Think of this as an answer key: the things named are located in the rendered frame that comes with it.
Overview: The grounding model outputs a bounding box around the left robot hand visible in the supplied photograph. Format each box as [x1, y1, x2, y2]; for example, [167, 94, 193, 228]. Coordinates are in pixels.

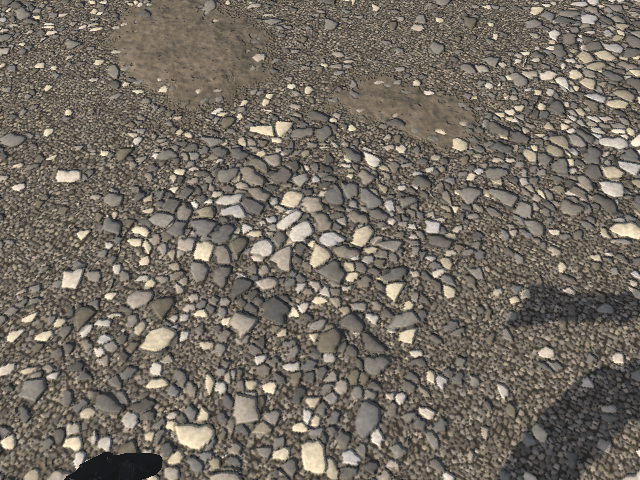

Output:
[64, 452, 163, 480]

